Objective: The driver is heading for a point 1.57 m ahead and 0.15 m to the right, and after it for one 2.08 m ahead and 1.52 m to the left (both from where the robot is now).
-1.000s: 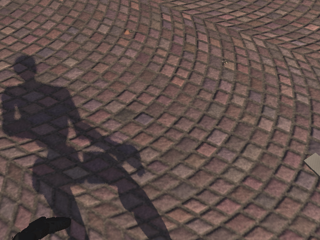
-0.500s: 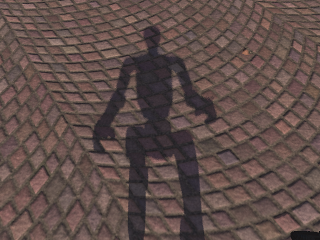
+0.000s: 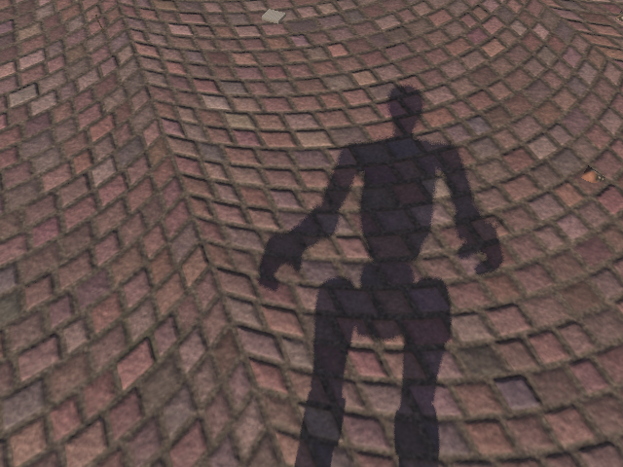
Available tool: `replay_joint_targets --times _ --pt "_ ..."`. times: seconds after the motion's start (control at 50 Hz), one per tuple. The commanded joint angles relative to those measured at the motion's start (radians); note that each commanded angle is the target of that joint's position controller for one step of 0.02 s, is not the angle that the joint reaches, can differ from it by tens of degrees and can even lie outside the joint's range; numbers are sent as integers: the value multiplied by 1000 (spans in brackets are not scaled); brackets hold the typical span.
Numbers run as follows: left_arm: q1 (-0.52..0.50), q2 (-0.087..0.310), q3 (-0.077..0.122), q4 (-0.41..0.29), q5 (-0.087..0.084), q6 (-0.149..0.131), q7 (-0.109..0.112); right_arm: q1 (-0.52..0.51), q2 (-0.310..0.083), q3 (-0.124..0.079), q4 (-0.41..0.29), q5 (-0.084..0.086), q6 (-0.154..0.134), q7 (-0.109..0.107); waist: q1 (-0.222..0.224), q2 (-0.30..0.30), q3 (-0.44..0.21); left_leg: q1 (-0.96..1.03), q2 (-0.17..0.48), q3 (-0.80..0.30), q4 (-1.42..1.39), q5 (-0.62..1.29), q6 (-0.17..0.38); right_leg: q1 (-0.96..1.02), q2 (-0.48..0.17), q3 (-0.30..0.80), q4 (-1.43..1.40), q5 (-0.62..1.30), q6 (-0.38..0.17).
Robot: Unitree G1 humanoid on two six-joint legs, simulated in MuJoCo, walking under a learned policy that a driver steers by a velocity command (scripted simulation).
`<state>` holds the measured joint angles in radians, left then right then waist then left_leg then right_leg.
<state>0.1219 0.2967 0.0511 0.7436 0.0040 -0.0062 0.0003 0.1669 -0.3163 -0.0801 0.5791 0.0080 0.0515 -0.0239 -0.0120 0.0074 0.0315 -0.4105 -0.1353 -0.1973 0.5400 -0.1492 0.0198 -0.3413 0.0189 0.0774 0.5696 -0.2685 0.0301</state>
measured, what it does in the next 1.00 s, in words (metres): steps on the spot: left foot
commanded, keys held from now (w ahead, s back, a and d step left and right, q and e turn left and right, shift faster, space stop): no key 1.00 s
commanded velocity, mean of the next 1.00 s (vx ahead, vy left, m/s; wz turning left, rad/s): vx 0.00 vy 0.00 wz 0.10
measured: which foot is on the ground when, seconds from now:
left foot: down 0.00-0.02, up 0.04-0.30, down 0.32-1.00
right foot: down 0.00-1.00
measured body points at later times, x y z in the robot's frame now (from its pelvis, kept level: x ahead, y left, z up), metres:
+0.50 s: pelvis +0.00 +0.01 +0.01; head +0.01 +0.02 +0.46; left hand +0.10 +0.28 -0.11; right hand +0.16 -0.23 -0.09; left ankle -0.02 +0.13 -0.73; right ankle +0.02 -0.13 -0.73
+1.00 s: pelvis +0.00 +0.02 +0.01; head +0.01 +0.03 +0.46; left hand +0.04 +0.29 -0.13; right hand +0.11 -0.23 -0.12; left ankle -0.02 +0.13 -0.73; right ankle +0.02 -0.13 -0.73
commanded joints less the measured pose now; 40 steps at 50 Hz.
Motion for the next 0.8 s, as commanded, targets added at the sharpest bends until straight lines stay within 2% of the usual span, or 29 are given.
replay_joint_targets --times 0.02,0.04,0.06,0.08,0.1,0.12,0.16,0.2,0.22,0.26,0.28,0.3,0.32,0.34,0.36,0.38,0.4,0.44,0.5,0.64,0.8 --pt "38 216 56 -63 35 -10 2 58 -63 -15 -64 -3 -11 -3 -29 -142 -128 -69 51 -54 115 -296 31 210 -284 258 -239 194 -151" --pt "39 205 56 -65 55 -11 2 11 -124 -33 -78 -7 -25 -7 9 -288 -85 -135 -6 36 330 -465 -21 122 -408 444 -305 256 -300" --pt "3 171 46 -85 45 -16 8 20 -179 -53 -59 -10 -28 -7 5 -205 -74 -134 25 -2 500 -436 -43 102 -397 413 -295 260 -315" --pt "-34 145 40 -89 27 -16 13 44 -175 -58 -31 -4 -23 -7 -15 -151 -64 -135 25 -1 567 -384 -57 102 -339 321 -271 262 -272" --pt "-52 125 34 -92 9 -16 16 63 -146 -52 -9 -6 -13 -11 -20 -130 -57 -143 29 3 603 -344 -75 123 -291 255 -252 264 -236" --pt "-49 106 26 -87 -2 -16 18 69 -115 -43 0 -8 -6 -13 -15 -127 -51 -150 34 0 627 -315 -90 142 -275 223 -240 309 -231" --pt "-33 81 15 -77 1 -9 18 49 -62 -23 0 -2 -4 -11 -6 -140 -56 -103 51 47 529 -289 -109 160 -227 141 -232 357 -224" --pt "-19 85 17 -67 2 -1 17 6 -23 -2 -11 -4 -9 -7 17 -180 -79 -28 100 109 324 -287 -118 204 -203 100 -211 378 -215" --pt "3 101 21 -59 1 4 16 -17 -9 6 -16 -5 -11 -3 36 -205 -86 23 115 137 228 -302 -118 209 -205 100 -206 386 -218" --pt "45 132 29 -44 -6 13 15 -13 -32 1 -5 6 -15 1 52 -223 -92 97 110 171 62 -253 -110 223 -220 125 -184 406 -227" --pt "42 132 27 -40 -14 15 14 18 -36 -2 15 6 -16 2 33 -212 -90 159 106 185 -72 -146 -96 210 -215 123 -167 411 -217" --pt "62 120 21 -30 -22 11 13 38 -41 -2 32 1 -18 3 21 -190 -80 231 106 181 -209 -21 -73 183 -205 119 -161 402 -190" --pt "96 108 15 -19 -18 -2 9 40 -72 -4 29 -9 -18 -1 30 -148 -96 330 153 115 -228 82 -42 128 -197 117 -160 353 -139" --pt "107 84 5 -28 12 -21 -2 56 -136 -14 23 -18 -16 -11 55 -10 -146 430 260 17 -150 343 -2 63 -144 53 -95 262 -82" --pt "120 40 -6 -25 18 -33 -7 21 -120 -10 48 -26 -15 -6 92 144 -155 329 270 16 -109 233 58 104 -76 -33 -135 87 -25" --pt "53 75 -3 -19 26 -33 -5 -3 -56 2 34 -27 -21 6 43 97 -124 270 238 22 -128 89 61 141 -68 -47 -120 87 11" --pt "22 87 2 -17 21 -30 -4 4 -35 10 44 -35 -26 9 30 64 -98 244 220 32 -142 22 45 135 -62 -51 -112 93 13" --pt "26 76 0 -8 15 -15 5 4 -54 9 58 -31 -39 10 32 71 -42 197 206 37 -150 2 27 130 -63 -50 -110 115 11" --pt "46 68 0 14 11 -9 13 21 -36 19 79 -27 -49 5 36 71 -19 169 199 41 -150 -7 20 140 -65 -48 -115 121 11" --pt "67 70 5 75 7 -6 25 27 -27 25 122 -24 -58 2 34 24 -12 169 186 47 -152 -13 21 156 -69 -47 -126 136 25" --pt "88 74 8 142 3 -2 38 43 -19 27 196 -18 -64 2 34 6 -22 188 169 69 -148 33 20 173 -71 -48 -132 160 27"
